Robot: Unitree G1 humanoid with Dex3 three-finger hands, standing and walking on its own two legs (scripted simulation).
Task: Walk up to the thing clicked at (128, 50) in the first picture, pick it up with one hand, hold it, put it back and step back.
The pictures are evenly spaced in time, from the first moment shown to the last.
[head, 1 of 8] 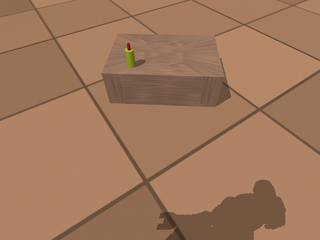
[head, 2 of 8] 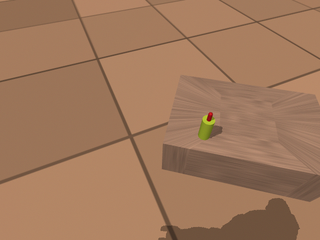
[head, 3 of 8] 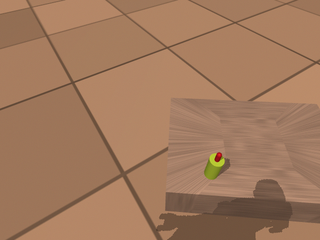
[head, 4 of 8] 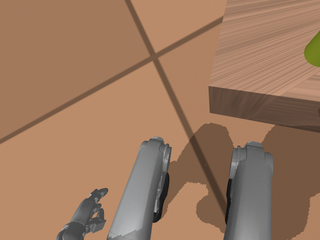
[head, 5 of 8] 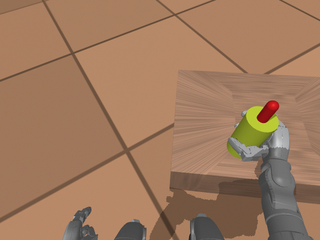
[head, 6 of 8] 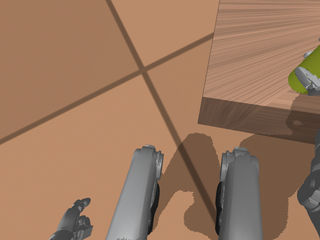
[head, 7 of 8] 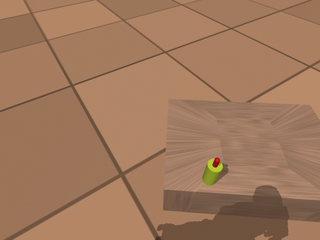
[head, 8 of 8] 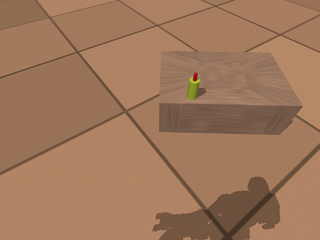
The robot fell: no
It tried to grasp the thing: yes
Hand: right
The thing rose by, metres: 0.39
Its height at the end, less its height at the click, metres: +0.00
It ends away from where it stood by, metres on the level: 0.04
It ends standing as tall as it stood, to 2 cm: yes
